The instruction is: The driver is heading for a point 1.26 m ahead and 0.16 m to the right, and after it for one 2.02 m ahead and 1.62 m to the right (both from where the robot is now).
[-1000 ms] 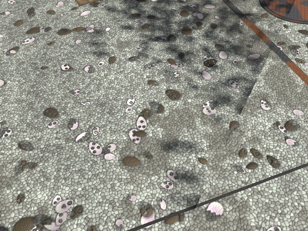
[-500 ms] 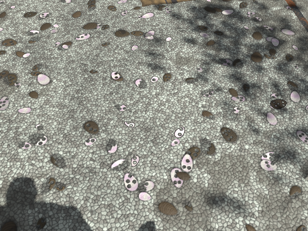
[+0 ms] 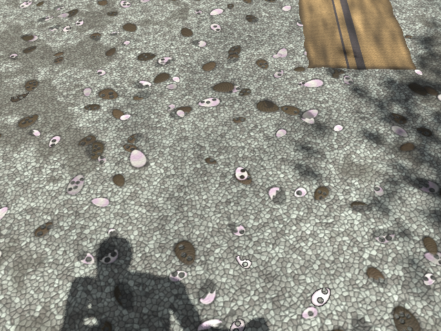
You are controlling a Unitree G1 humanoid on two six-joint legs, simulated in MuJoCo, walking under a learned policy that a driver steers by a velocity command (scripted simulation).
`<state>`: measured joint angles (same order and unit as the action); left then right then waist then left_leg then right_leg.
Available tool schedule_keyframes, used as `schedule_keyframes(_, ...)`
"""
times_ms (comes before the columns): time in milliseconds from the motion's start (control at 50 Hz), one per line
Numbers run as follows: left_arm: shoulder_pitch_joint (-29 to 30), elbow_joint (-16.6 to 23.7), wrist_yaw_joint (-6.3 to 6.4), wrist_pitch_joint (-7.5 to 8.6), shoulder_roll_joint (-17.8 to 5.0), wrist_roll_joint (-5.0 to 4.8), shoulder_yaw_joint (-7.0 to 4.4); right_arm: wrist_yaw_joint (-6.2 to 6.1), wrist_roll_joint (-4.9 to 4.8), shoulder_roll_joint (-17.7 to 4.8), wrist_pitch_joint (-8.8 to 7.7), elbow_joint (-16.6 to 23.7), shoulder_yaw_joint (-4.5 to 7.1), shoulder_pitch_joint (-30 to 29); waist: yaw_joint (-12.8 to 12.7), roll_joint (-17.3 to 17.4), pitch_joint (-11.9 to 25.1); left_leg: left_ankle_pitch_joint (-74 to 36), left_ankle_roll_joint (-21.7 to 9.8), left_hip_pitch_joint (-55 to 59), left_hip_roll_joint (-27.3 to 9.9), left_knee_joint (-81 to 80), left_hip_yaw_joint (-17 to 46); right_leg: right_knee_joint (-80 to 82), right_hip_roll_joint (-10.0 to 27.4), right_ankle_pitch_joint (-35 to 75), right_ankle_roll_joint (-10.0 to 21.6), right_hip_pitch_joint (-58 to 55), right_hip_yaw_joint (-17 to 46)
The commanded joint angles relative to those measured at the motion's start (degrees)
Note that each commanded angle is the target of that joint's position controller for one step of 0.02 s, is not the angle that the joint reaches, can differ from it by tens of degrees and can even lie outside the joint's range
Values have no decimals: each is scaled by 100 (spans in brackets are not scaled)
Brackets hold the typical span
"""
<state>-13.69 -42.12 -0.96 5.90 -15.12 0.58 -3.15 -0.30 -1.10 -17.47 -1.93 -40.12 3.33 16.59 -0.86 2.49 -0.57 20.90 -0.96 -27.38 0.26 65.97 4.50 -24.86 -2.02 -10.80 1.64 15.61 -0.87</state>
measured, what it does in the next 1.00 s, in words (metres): walks ahead: left foot, then right foot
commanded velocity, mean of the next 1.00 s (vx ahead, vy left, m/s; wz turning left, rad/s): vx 0.36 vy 0.00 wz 0.07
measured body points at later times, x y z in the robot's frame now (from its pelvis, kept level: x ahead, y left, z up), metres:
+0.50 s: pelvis +0.26 +0.07 +0.00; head +0.29 +0.08 +0.45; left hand +0.36 +0.35 -0.12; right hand +0.39 -0.20 -0.09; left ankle +0.28 +0.15 -0.74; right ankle +0.26 -0.10 -0.66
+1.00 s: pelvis +0.44 +0.04 -0.01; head +0.47 +0.03 +0.44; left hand +0.58 +0.29 -0.12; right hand +0.54 -0.23 -0.14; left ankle +0.42 +0.19 -0.72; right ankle +0.54 -0.06 -0.74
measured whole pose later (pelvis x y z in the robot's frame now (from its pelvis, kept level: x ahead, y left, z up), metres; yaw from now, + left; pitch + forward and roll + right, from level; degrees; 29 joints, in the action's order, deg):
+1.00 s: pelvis +0.44 +0.04 -0.01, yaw +3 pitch +1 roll +0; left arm -5.4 -47.5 -1.0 1.1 -12.8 1.4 -1.1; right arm -2.2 0.1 -16.0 1.8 -47.9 2.5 12.9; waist 0.0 1.3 -2.8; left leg 25.7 3.2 -20.5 -2.6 44.5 2.5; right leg -26.5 -1.6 -5.4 2.5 22.0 -1.7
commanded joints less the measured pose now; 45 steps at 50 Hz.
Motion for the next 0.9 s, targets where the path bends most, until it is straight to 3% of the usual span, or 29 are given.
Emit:
schedule_keyframes(20,-138,132,1,76,-651,-59,-146,46,23,-247,-98,517,68,-199,4,-868,26,-229,54,-1124,-464,-558,95,1381,1496,667,1074,-931,1619)
schedule_keyframes(60,-174,32,13,68,-863,-101,-200,70,83,-127,-123,622,-7,-518,-38,-755,-22,-627,110,-1131,-560,-1248,-59,1527,1526,1060,1156,-884,1346)
schedule_keyframes(120,-268,-97,27,6,-1030,-144,-227,140,61,-38,-196,698,-80,-1026,-210,-697,-67,-1562,116,-756,-514,-2367,-260,1596,1359,1242,1026,-787,826)
schedule_keyframes(220,-735,-404,23,-110,-1185,-235,-242,226,-12,-183,-245,918,-45,-1715,-382,-744,-204,-1849,-23,-392,-314,-3298,-395,1409,1573,1311,854,-1192,730)
schedule_keyframes(260,-741,-482,45,-173,-1269,-251,-263,246,-5,-300,-257,934,8,-1630,-215,-787,-165,-1587,-188,-63,-221,-3558,-467,1134,1677,1773,746,-1416,708)
schedule_keyframes(280,-654,-491,64,-201,-1300,-263,-263,233,26,-408,-259,835,76,-1262,55,-762,30,-1610,-304,556,-86,-3781,-598,686,1577,2521,639,-1396,540)
schedule_keyframes(300,-688,-505,79,-213,-1195,-249,-218,192,61,-630,-242,603,207,-544,393,-649,484,-1633,-457,1630,38,-3883,-695,-190,1321,3170,501,-1190,287)
schedule_keyframes(320,-636,-392,95,-193,-948,-132,-100,124,106,-979,-213,415,336,446,828,-294,1207,-1702,-766,3182,-696,-3705,92,-1675,1057,2304,271,-264,40)
schedule_keyframes(340,-1148,-200,83,-92,-333,-64,100,97,173,-1550,-169,354,435,841,611,1207,1870,-730,-1634,4899,-2113,-4207,2736,-3836,120,-913,-138,1920,-144)
schedule_keyframes(360,-980,-277,56,7,-759,-141,12,120,85,-1100,-167,330,320,935,766,1040,2046,-10,-1766,4867,-2226,-4769,3725,-4658,170,-2182,-116,2610,617)
schedule_keyframes(380,-593,-141,18,57,-1056,-276,-84,137,63,-885,-190,337,224,551,674,755,1190,-15,-1552,4235,-2060,-4858,2942,-4848,476,-1806,-54,3050,602)
schedule_keyframes(400,-289,-95,25,66,-1011,-264,-69,149,75,-724,-202,368,173,222,538,414,737,-443,-1409,3515,-1780,-4946,2236,-4640,714,-1309,-34,2937,465)
schedule_keyframes(420,-155,-84,39,50,-948,-171,-78,176,115,-586,-216,365,133,-65,371,221,399,-960,-1337,2859,-1566,-5117,1793,-4307,854,-963,-70,2746,422)
schedule_keyframes(440,-225,-115,43,-7,-899,-125,-96,191,157,-452,-251,376,91,-249,174,279,290,-1425,-1276,2397,-1393,-5285,1469,-4074,989,-710,-95,2391,476)
schedule_keyframes(500,-317,-167,52,-170,-617,-98,-44,191,113,-502,-362,250,128,-319,-39,261,189,-2105,-1380,1830,-1280,-5662,917,-3646,1020,-302,-248,2057,413)
schedule_keyframes(560,234,-9,68,-194,-508,-20,-5,118,133,-621,-365,68,159,-227,13,59,-73,-3374,-1300,1723,-1146,-5670,331,-2603,954,477,-372,2149,349)
schedule_keyframes(620,757,84,-15,-110,-324,-12,77,33,126,-722,-281,-110,171,-10,222,83,-14,-4096,-1030,1606,-863,-5459,-257,-1355,648,1521,-341,1472,120)
schedule_keyframes(700,1108,198,-115,-88,-496,-26,34,-12,75,-784,-175,-378,171,228,303,178,104,-3925,-904,2167,-1083,-5026,-79,-669,450,1667,-153,1198,244)
schedule_keyframes(740,943,164,-133,-78,-660,24,-29,-39,53,-808,-119,-462,183,148,137,214,214,-3881,-773,2426,-1156,-4572,72,-389,389,1368,16,936,277)
schedule_keyframes(760,607,38,-119,-68,-724,59,-70,-54,41,-772,-92,-478,172,55,-62,161,353,-3987,-649,2434,-1011,-4141,16,-77,298,1608,121,454,184)
schedule_keyframes(780,289,-61,-72,-47,-1006,102,-152,-62,104,-655,-93,-497,133,252,-109,-150,663,-3758,-415,2276,-636,-3444,-157,37,502,3216,274,-341,301)
schedule_keyframes(800,23,-51,-27,-61,-1351,197,-196,-38,243,-347,-152,-468,13,820,90,-913,1457,-2035,-98,1193,-247,-2254,-280,-554,1504,5316,854,-2084,1206)
schedule_keyframes(820,-131,-96,-2,-163,-946,163,-92,-21,199,-8,-132,-651,-129,1329,34,-1682,2176,1397,254,279,161,-879,-227,-467,2411,5646,1716,-2980,2346)
schedule_keyframes(840,-213,-158,-30,-246,-642,8,-4,-7,88,-455,-52,-684,-20,1077,-120,-1267,2172,2056,334,98,45,-455,153,-184,2305,4391,1719,-2644,2558)
schedule_keyframes(860,125,-156,-43,-289,-630,-47,12,-37,7,-613,54,-585,45,657,-81,-955,1568,1826,386,-179,-121,-292,131,104,2119,3170,1509,-2057,2350)
schedule_keyframes(880,492,-117,-40,-316,-564,-33,43,-96,21,-573,173,-555,61,368,-8,-741,1090,1578,424,-244,-252,-437,48,370,1947,2229,1334,-1410,2137)
schedule_keyframes(900,843,-87,-31,-339,-560,3,51,-152,71,-523,296,-529,74,258,126,-778,779,1309,457,-30,-395,-804,52,633,1833,1360,1190,-739,1976)
Keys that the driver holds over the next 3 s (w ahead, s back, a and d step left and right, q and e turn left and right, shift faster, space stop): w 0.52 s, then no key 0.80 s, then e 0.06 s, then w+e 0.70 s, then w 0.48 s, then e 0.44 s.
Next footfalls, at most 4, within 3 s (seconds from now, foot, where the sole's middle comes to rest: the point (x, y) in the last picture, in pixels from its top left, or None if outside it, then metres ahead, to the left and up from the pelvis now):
0.32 left None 0.32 0.15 -0.78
0.78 right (259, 302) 0.58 -0.06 -0.78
1.06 left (177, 328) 0.50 0.19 -0.78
1.68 right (269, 283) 0.64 -0.09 -0.78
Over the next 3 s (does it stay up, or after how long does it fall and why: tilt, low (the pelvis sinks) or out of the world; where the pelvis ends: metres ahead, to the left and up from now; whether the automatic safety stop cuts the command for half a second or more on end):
stays up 1.14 -0.23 0.00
